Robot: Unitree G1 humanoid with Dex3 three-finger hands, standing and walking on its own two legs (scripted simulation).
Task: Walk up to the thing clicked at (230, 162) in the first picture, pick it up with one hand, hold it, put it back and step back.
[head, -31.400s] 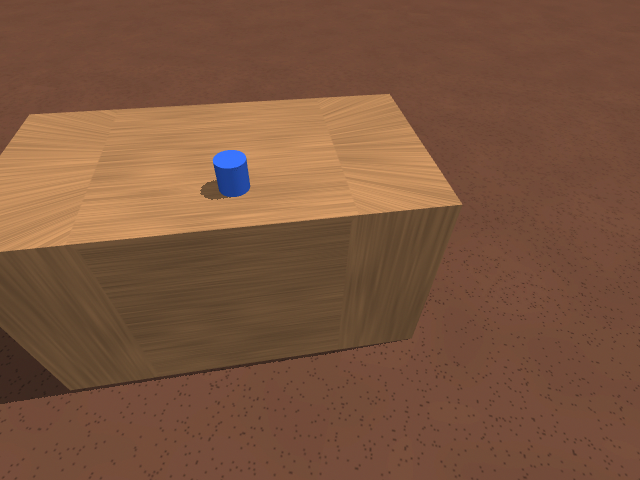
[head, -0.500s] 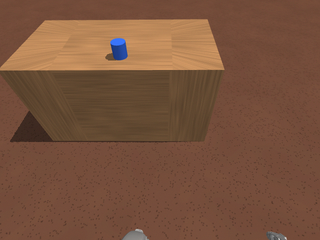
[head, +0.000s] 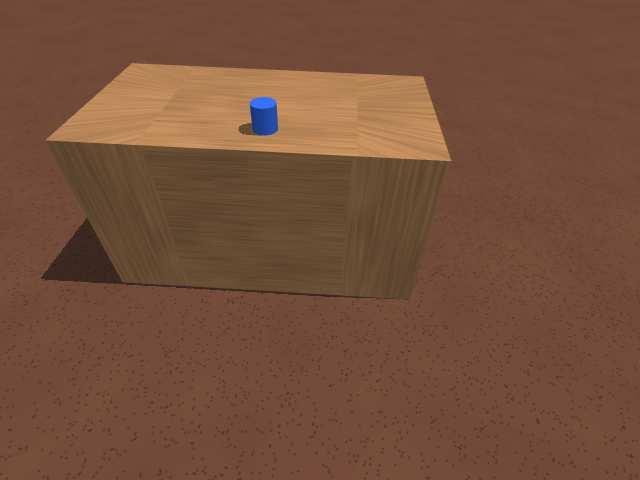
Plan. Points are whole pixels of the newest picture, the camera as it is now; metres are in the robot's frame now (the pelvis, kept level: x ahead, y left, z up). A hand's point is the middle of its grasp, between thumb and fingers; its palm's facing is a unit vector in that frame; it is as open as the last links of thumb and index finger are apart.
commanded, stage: step back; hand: left
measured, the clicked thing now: (264, 116) +1.15 +0.19 -0.07
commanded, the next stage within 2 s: stand in 0.64 s
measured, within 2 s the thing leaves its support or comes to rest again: neither
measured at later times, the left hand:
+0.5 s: hand out of the picture +0.12 +0.31 -0.15, palm faces +0.00 -0.94 -0.35, open 7.4 cm
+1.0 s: hand out of the picture +0.14 +0.28 -0.14, palm faces -0.03 -0.94 -0.33, open 7.4 cm
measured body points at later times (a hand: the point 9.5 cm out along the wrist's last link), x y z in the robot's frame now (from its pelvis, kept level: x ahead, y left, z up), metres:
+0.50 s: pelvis +0.05 +0.04 +0.00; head +0.07 +0.05 +0.45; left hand +0.12 +0.35 -0.13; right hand +0.15 -0.25 -0.12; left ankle +0.07 +0.16 -0.73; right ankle +0.03 -0.11 -0.73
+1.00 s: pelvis +0.04 +0.03 +0.02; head +0.06 +0.03 +0.47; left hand +0.14 +0.32 -0.11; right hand +0.14 -0.27 -0.11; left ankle +0.07 +0.16 -0.73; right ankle +0.03 -0.11 -0.73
